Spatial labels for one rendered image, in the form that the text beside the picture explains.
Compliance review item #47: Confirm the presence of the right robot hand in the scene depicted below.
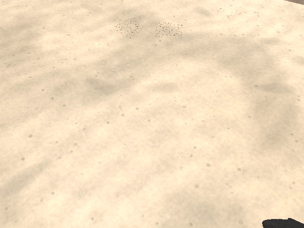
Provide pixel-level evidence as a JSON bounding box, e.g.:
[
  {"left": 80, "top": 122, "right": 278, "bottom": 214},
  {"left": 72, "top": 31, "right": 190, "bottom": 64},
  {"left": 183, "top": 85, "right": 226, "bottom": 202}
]
[{"left": 262, "top": 218, "right": 304, "bottom": 228}]

